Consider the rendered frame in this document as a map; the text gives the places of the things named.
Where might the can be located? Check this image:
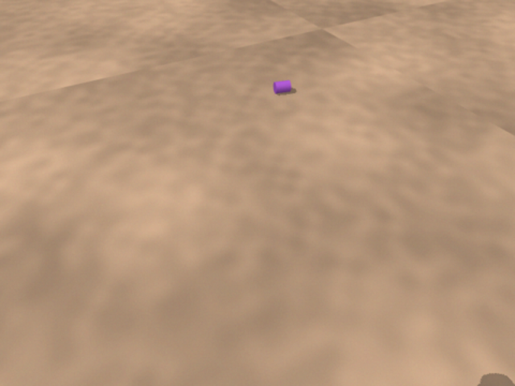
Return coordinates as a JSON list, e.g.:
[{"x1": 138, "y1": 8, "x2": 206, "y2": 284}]
[{"x1": 274, "y1": 80, "x2": 291, "y2": 93}]

